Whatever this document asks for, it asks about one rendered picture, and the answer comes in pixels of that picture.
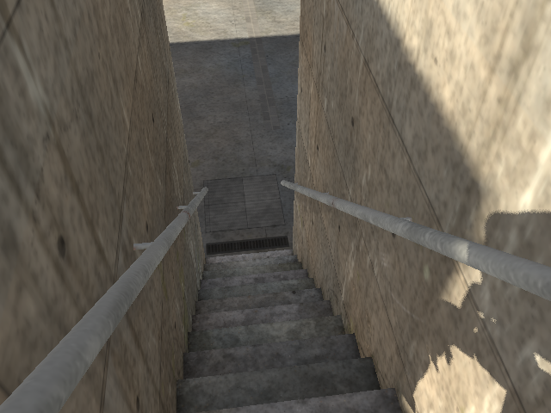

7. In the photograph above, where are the stairs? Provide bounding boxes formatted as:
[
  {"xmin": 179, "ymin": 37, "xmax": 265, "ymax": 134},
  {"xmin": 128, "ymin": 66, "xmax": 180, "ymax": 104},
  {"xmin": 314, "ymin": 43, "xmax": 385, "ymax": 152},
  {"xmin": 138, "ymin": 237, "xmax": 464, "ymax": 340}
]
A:
[{"xmin": 176, "ymin": 250, "xmax": 402, "ymax": 413}]

